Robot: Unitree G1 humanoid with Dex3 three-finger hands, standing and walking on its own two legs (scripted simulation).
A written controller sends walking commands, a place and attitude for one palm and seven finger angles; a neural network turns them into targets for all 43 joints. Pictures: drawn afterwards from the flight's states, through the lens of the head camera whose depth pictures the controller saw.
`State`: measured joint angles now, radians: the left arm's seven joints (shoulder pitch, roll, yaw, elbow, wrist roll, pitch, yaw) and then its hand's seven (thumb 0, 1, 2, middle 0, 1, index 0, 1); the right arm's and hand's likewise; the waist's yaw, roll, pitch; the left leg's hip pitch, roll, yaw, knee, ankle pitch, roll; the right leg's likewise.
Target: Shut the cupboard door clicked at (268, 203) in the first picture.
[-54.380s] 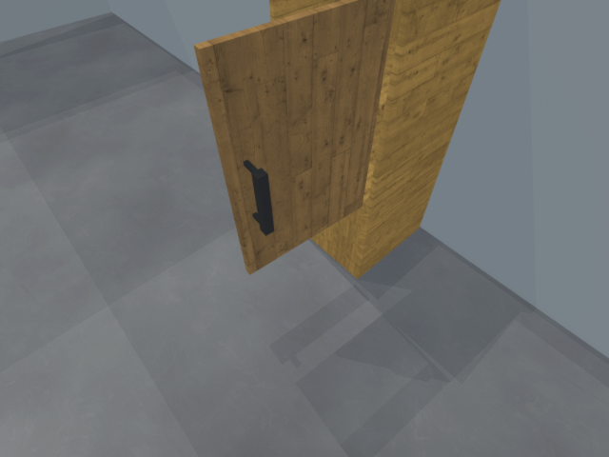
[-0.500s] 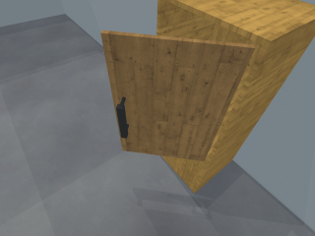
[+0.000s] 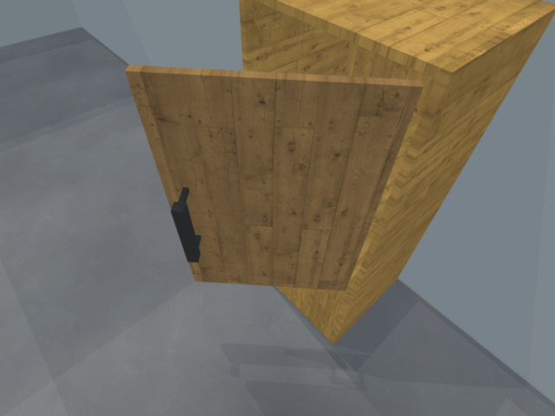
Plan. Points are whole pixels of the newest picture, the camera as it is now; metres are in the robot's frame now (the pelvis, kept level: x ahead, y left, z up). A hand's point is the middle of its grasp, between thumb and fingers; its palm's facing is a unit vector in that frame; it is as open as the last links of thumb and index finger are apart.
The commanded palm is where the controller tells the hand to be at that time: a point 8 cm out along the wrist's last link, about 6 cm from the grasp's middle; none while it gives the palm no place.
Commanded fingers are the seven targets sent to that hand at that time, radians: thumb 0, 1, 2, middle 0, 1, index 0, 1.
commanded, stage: come to a stop and stand still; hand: left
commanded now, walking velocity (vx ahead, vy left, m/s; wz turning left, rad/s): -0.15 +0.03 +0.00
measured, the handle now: (189, 226) +0.46 +0.20 -0.06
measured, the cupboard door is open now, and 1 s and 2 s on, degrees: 44 44 44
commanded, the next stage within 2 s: look again from close up in 1.48 s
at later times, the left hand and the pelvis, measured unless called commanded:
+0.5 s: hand out of the picture -0.03 +0.18 -0.17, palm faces +0.05 -0.97 -0.25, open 7.4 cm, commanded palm none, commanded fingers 0.00 0.90 0.90 -0.20 -0.30 -0.20 -0.30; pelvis -0.08 +0.00 -0.01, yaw +1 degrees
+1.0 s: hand out of the picture -0.15 +0.17 -0.18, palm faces +0.07 -0.98 -0.19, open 7.4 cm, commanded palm none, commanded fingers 0.00 0.90 0.90 -0.20 -0.30 -0.20 -0.30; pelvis -0.15 +0.00 -0.01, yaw +0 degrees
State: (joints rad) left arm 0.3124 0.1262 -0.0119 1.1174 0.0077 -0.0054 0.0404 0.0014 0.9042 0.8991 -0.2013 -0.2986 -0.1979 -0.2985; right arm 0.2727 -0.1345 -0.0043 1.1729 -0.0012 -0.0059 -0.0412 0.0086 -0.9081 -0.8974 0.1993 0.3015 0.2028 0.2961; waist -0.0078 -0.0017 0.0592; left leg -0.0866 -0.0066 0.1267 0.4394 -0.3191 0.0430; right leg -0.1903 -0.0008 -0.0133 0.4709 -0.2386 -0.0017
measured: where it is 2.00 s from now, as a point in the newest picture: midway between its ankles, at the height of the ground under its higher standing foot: outside the picture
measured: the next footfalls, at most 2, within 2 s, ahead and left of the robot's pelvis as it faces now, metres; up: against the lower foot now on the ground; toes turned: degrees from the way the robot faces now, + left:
right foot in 0.96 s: -0.11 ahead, -0.12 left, +0.00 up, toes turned -1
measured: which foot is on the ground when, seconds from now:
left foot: down 0.00-1.00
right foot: down 0.00-0.76, up 0.78-0.94, down 0.96-1.00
